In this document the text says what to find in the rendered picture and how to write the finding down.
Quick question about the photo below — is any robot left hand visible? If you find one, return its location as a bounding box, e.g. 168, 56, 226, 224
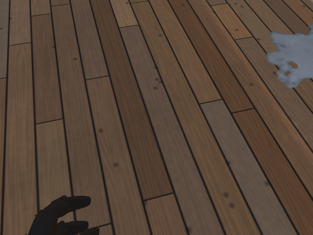
25, 195, 100, 235

